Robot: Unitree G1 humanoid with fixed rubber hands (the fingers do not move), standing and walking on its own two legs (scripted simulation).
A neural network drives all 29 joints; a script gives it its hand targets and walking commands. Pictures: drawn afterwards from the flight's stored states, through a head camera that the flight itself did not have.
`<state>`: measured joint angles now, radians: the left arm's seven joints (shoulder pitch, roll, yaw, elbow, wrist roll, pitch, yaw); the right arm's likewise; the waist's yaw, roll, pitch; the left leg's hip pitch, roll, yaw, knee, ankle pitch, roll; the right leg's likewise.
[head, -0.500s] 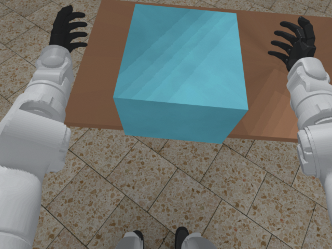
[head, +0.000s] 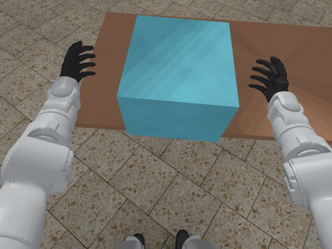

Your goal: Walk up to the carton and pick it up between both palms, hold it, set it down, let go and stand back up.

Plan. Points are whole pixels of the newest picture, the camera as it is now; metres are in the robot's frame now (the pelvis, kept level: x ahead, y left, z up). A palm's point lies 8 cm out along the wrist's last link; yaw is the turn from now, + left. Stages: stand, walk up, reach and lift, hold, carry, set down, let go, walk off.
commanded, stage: set down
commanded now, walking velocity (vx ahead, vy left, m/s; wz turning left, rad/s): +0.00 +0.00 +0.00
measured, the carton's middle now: (177, 79) +0.58 -0.03 -0.01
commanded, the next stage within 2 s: none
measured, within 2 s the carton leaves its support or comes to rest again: neither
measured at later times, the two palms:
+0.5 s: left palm (71, 109) +0.42 +0.23 +0.05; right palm (274, 117) +0.40 -0.25 +0.05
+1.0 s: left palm (72, 147) +0.34 +0.23 +0.01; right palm (276, 162) +0.31 -0.25 +0.00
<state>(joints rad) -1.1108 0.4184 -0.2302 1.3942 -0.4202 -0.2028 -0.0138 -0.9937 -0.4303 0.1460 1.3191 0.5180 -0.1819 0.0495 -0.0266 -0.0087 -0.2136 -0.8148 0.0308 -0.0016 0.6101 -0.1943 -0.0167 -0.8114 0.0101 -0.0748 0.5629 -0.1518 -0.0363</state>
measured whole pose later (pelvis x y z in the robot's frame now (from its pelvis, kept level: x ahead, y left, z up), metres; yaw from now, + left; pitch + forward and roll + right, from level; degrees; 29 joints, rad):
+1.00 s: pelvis +0.03 +0.01 +0.01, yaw -1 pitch +7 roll +0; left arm -0.28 0.29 -0.05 0.92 -0.26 -0.41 -0.01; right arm -0.24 -0.32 0.08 0.98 0.40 -0.45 0.05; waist -0.01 -0.02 -0.07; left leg -0.42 0.02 0.01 0.58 -0.28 -0.01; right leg -0.44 0.02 -0.03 0.56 -0.24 -0.02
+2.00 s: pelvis +0.07 +0.01 +0.03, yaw -2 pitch -4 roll -1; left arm 0.17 0.21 0.03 0.55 -0.03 0.01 -0.02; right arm 0.12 -0.18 -0.01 0.79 0.05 -0.29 0.00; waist 0.02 -0.02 0.07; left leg -0.04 0.02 0.03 0.36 -0.26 -0.01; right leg -0.06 0.03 -0.01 0.33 -0.20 -0.02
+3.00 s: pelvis +0.04 +0.00 +0.03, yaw -2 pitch -3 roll +0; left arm 0.16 0.20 0.00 0.54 0.03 0.09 0.00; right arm 0.20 -0.18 -0.04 0.65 -0.03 -0.11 0.02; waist 0.00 -0.01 0.07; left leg -0.11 0.03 0.03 0.42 -0.25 -0.02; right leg -0.13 0.03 -0.02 0.40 -0.21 -0.03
